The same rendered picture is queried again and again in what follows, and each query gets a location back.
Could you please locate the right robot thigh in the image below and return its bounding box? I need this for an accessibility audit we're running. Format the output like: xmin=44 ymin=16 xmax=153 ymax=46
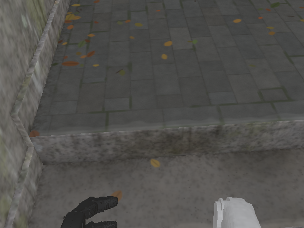
xmin=213 ymin=197 xmax=261 ymax=228

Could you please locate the left robot hand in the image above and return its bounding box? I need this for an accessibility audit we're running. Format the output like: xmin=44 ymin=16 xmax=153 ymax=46
xmin=61 ymin=196 xmax=119 ymax=228

